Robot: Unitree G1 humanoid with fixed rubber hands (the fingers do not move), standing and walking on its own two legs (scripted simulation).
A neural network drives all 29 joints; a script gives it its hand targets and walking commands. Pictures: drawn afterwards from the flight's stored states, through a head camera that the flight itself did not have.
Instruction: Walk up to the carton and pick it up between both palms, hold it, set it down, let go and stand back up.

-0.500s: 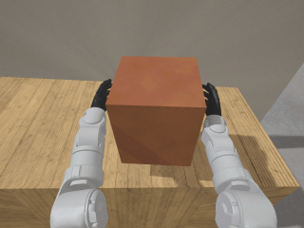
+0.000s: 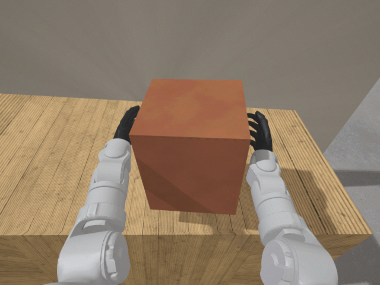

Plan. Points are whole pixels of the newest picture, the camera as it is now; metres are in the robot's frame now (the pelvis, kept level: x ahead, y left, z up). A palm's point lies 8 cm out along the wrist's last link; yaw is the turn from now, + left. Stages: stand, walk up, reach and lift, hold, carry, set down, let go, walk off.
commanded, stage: set down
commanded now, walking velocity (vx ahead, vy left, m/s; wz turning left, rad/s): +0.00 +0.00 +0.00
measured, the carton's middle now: (194, 147) +0.42 +0.01 +0.08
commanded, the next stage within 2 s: none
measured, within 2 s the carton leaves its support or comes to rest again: rests again in 1.88 s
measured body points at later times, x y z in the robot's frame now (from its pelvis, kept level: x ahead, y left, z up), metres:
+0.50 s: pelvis +0.02 +0.00 +0.00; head +0.02 +0.05 +0.45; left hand +0.44 +0.16 +0.10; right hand +0.42 -0.14 +0.12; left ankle +0.02 +0.08 -0.75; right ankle -0.05 -0.10 -0.75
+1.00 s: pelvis +0.04 +0.00 +0.00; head +0.08 +0.05 +0.45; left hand +0.48 +0.17 +0.07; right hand +0.45 -0.14 +0.08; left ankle +0.02 +0.08 -0.75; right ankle -0.05 -0.10 -0.74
